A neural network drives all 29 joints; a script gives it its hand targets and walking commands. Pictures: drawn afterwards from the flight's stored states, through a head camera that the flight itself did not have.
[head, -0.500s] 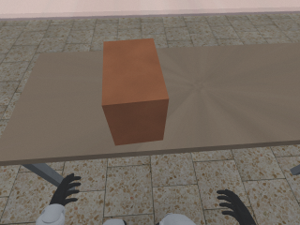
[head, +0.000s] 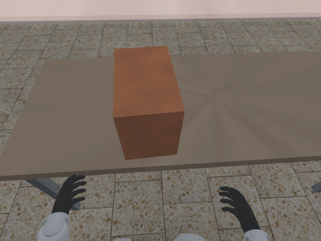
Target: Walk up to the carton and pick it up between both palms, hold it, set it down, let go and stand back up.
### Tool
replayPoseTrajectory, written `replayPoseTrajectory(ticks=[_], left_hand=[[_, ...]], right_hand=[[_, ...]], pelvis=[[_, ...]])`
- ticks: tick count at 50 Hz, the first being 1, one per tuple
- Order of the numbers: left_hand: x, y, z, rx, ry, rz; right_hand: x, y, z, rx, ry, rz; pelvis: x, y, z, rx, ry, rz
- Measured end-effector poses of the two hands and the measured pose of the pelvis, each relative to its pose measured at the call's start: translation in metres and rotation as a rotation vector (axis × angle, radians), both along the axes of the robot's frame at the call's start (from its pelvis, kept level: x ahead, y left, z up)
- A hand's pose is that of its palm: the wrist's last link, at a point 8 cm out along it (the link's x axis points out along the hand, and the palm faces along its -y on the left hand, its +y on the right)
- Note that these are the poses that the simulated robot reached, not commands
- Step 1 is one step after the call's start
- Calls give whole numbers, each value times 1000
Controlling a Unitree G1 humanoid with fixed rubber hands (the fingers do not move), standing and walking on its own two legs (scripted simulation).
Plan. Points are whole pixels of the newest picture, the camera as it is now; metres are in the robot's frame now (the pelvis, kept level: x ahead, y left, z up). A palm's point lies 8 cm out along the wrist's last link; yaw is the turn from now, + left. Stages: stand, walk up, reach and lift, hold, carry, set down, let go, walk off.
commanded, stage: reach and lift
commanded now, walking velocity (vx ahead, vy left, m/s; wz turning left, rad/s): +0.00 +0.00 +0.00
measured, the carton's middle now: (146, 102) +0.52 +0.06 -0.01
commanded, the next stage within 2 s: none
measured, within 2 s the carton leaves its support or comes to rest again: neither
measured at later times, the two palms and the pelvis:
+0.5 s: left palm (68, 194) +0.22 +0.24 -0.02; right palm (234, 204) +0.20 -0.16 -0.02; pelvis +0.02 +0.01 +0.00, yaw +0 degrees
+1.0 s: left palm (76, 171) +0.27 +0.23 +0.00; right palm (227, 163) +0.29 -0.16 +0.02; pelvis +0.03 +0.01 +0.01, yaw +0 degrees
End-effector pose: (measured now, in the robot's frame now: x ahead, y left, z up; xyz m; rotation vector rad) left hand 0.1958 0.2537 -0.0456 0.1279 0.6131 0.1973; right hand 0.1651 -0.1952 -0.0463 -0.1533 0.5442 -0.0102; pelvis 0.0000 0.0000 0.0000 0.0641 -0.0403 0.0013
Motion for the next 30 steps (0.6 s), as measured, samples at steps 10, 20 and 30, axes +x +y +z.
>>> replayPoseTrajectory(ticks=[10,20,30], left_hand=[[20,0,13,-5,-127,-12],[25,-10,18,-34,-211,-48],[27,-12,20,-60,-225,3]], right_hand=[[24,18,17,59,-100,21],[32,31,27,108,-179,30],[39,29,33,107,-192,18]], pelvis=[[15,5,4,-6,25,1],[19,9,5,-12,29,2],[20,11,4,-14,31,2]])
